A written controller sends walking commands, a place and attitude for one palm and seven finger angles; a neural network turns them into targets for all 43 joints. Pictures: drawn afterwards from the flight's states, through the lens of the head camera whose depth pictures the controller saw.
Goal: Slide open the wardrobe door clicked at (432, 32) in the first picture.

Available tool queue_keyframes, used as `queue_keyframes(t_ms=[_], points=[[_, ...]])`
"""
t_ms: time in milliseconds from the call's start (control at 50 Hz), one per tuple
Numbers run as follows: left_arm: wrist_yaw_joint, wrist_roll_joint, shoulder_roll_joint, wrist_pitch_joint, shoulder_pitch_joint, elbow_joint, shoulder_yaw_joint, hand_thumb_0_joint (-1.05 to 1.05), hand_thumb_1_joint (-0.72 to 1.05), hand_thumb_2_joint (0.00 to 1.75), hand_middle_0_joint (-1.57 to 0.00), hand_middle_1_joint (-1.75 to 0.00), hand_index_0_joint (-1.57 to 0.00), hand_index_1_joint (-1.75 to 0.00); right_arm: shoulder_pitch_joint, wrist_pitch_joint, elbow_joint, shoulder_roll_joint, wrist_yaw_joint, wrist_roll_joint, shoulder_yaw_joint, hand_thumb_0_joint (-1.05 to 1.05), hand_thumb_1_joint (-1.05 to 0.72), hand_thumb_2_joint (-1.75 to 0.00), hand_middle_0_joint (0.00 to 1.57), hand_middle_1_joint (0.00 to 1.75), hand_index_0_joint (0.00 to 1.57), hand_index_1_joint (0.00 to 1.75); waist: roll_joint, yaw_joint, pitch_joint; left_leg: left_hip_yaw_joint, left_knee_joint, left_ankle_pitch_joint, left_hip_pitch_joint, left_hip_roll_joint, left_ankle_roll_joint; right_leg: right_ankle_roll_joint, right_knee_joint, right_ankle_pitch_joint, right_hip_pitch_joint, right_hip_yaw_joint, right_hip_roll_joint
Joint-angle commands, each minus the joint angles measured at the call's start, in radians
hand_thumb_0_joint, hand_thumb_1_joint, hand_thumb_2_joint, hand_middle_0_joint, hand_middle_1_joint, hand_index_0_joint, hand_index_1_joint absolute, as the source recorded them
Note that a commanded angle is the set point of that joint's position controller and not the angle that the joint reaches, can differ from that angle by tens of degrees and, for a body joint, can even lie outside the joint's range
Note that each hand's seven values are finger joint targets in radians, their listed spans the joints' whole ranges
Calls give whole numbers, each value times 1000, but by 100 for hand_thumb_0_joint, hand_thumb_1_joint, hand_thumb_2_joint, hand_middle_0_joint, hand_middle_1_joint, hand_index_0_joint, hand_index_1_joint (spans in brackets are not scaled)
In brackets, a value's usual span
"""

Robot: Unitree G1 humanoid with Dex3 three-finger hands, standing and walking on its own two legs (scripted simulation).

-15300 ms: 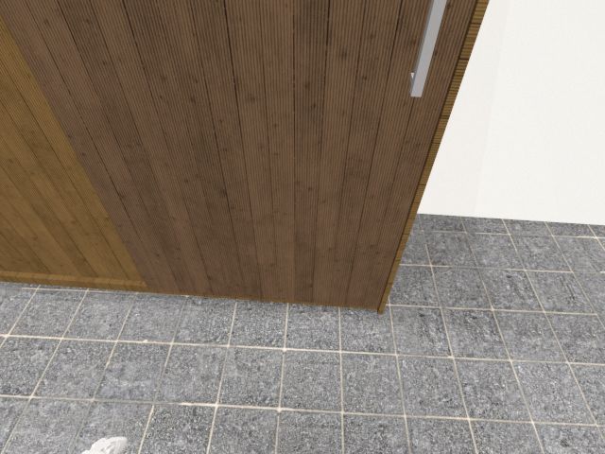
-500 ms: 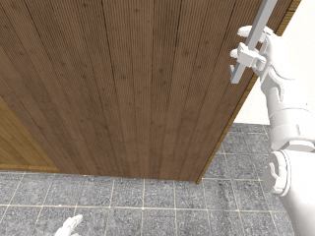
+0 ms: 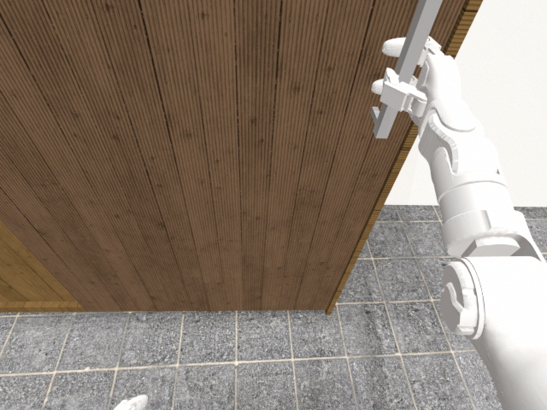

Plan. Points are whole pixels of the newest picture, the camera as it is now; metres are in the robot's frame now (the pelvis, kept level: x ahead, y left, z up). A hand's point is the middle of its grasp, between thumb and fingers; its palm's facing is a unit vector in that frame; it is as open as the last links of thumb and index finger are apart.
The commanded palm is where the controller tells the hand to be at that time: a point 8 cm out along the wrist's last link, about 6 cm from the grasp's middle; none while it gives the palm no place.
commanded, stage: tug the door sideways, standing still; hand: right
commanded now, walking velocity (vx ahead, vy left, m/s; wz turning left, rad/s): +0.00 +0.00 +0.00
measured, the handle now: (401, 58) +0.54 -0.13 +0.26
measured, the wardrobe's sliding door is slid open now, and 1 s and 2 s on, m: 0.00 0.04 0.29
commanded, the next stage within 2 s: step sideways, sliding the door along in 0.14 s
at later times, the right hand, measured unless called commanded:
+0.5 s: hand (381, 93) +0.49 -0.10 +0.23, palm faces +0.14 +0.98 -0.17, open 6.1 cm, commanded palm +0.46 -0.11 +0.25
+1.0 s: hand (348, 90) +0.50 -0.06 +0.23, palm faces +0.34 +0.94 -0.08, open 6.7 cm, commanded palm +0.46 -0.04 +0.23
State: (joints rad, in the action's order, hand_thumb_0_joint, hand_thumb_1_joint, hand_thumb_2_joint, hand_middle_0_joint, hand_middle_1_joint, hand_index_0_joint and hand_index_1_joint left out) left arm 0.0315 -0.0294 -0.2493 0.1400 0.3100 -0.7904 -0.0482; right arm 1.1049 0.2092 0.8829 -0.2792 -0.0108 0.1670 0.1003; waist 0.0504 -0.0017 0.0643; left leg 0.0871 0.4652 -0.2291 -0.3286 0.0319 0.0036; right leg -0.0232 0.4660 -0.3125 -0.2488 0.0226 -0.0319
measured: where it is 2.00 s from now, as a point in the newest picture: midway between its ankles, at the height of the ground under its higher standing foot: outside the picture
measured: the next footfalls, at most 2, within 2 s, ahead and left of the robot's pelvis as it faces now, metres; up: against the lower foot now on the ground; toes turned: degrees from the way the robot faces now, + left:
left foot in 0.62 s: +0.08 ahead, +0.17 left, +0.00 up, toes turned +5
left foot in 1.04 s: +0.17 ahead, +0.29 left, +0.00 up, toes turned +2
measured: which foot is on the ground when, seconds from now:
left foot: down 0.00-0.38, up 0.40-0.60, down 0.62-0.76, up 0.78-1.00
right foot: down 0.00-1.00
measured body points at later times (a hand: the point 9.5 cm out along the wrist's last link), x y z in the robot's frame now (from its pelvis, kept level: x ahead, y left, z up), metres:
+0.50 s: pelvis -0.01 +0.03 -0.01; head +0.05 +0.06 +0.44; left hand +0.10 +0.27 -0.14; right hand +0.47 -0.16 +0.24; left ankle +0.00 +0.13 -0.71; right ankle -0.05 -0.10 -0.74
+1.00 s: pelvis +0.05 +0.16 -0.01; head +0.15 +0.16 +0.42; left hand +0.27 +0.35 -0.13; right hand +0.47 -0.11 +0.23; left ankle +0.11 +0.28 -0.72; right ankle -0.02 -0.04 -0.73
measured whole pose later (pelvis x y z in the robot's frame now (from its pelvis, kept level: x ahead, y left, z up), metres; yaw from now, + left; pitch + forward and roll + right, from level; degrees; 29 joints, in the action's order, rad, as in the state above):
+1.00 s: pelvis +0.05 +0.16 -0.01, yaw +0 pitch -2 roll +2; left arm -0.02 -0.05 -0.21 0.13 0.10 -0.59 0.02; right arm 0.89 -0.02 0.36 -0.31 -0.11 0.10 0.21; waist 0.09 -0.15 -0.28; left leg 0.05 0.72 -0.29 -0.39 0.00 -0.01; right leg 0.11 0.62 -0.36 -0.14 -0.05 0.23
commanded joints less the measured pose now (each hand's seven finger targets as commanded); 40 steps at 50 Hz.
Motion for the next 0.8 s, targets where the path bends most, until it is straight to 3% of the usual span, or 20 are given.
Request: queue_keyframes(t_ms=[0,220,240,260,300,340,400,440,500,560,580,600,620,640,660,700,720,740,760,780], points=[[8,-4,-118,47,-20,112,45,0,90,90,-20,-30,-20,-30,660,-77,-301,159,110,26,-125,0,-90,-90,45,140,45,140,27,109,425,-29,26,438,58,-36,36,71,35,746,308,50,61],[7,-5,-114,46,-44,125,41,0,90,90,-20,-30,-20,-30,691,-78,-341,147,117,27,-119,0,-90,-90,45,140,45,140,14,105,448,-33,34,472,79,-34,33,62,40,752,307,45,51],[24,-13,-172,33,-21,129,76,0,90,90,-20,-30,-20,-30,643,-218,-314,-417,20,-103,176,0,-90,-90,45,140,45,140,5,45,340,-55,31,372,100,9,15,29,85,695,174,49,128],[28,-4,-150,15,-25,128,75,0,90,90,-20,-30,-20,-30,556,-263,-221,-248,1,-114,53,0,-90,-90,45,140,45,140,-21,57,328,-52,62,389,132,19,15,35,75,623,137,45,129],[36,-12,-135,4,-40,153,89,0,90,90,-20,-30,-20,-30,531,-321,-286,-132,5,-100,-27,0,-90,-90,45,140,45,140,-2,68,350,-45,120,404,90,15,8,35,98,719,203,69,175],[40,-11,-126,-10,-50,165,96,0,90,90,-20,-30,-20,-30,563,-349,-341,-118,7,-89,-41,0,-90,-90,45,140,45,140,74,88,381,-52,229,252,-31,-11,-6,-3,113,894,355,108,258],[28,-1,-109,-16,-72,178,94,0,90,90,-20,-30,-20,-30,634,-370,-389,-111,8,-77,-54,0,-90,-90,45,140,45,140,214,90,307,-82,452,-246,-299,-44,0,-125,39,1012,536,243,397],[20,-10,-120,-28,-82,188,93,0,90,90,-20,-30,-20,-30,615,-374,-401,-120,-1,-73,-44,0,-90,-90,45,140,45,140,137,76,265,-90,442,-219,-310,-33,15,-159,56,927,525,223,417],[22,-20,-122,-33,-106,207,92,0,90,90,-20,-30,-20,-30,610,-381,-458,-73,-3,-67,-79,0,-90,-90,45,140,45,140,167,76,259,-53,313,-155,-176,-32,24,-138,82,834,461,128,393],[19,-34,-115,-31,-121,234,86,0,90,90,-20,-30,-20,-30,573,-382,-542,-1,2,-68,-136,0,-90,-90,45,140,45,140,163,62,284,-37,86,120,177,-29,44,-54,222,773,253,-17,310],[21,-46,-102,-33,-149,244,83,0,90,90,-20,-30,-20,-30,558,-377,-587,9,2,-78,-150,0,-90,-90,45,140,45,140,34,61,313,-118,24,404,324,58,73,-14,349,577,112,-82,224],[31,-45,-83,-32,-173,239,87,0,90,90,-20,-30,-20,-30,529,-371,-590,-11,-6,-84,-138,0,-90,-90,45,140,45,140,-125,61,297,-290,6,662,402,210,136,34,454,128,-68,-85,125],[42,-45,-72,-22,-183,227,90,0,90,90,-20,-30,-20,-30,464,-365,-566,0,-14,-84,-137,0,-90,-90,45,140,45,140,-155,45,259,-359,-16,814,386,275,185,47,521,-226,-148,-38,57],[45,-51,-65,-16,-176,218,88,0,90,90,-20,-30,-20,-30,427,-358,-609,12,-16,-77,-143,0,-90,-90,45,140,45,140,-206,27,271,-362,7,862,419,285,190,42,546,-289,-176,4,74],[50,-48,-63,0,-189,221,83,0,90,90,-20,-30,-20,-30,474,-362,-716,19,-18,-81,-154,0,-90,-90,45,140,45,140,-197,42,283,-335,44,957,442,284,192,39,475,-284,-167,5,85],[55,-34,-55,25,-167,196,73,0,90,90,-20,-30,-20,-30,524,-374,-812,27,-35,-89,-170,0,-90,-90,45,140,45,140,-101,92,312,-170,248,958,322,214,119,26,74,8,68,-6,168],[55,-25,-77,25,-162,195,90,0,90,90,-20,-30,-20,-30,501,-386,-828,43,-41,-80,-185,0,-90,-90,45,140,45,140,60,97,365,-85,379,618,59,121,20,-30,-54,651,372,80,311],[26,-18,-114,17,-157,220,119,0,90,90,-20,-30,-20,-30,492,-394,-853,61,-31,-67,-199,0,-90,-90,45,140,45,140,284,61,439,-98,533,-154,-241,5,-28,-131,53,1273,652,295,537],[-13,-20,-126,9,-173,224,128,0,90,90,-20,-30,-20,-30,522,-394,-823,69,-16,-75,-166,0,-90,-90,45,140,45,140,201,24,438,-185,586,-302,-237,1,15,-150,93,1232,672,201,541],[-23,-25,-108,15,-165,251,131,0,90,90,-20,-30,-20,-30,520,-397,-849,89,-13,-85,-180,0,-90,-90,45,140,45,140,211,53,409,-168,564,-316,-315,-10,7,-157,136,1236,706,187,527]])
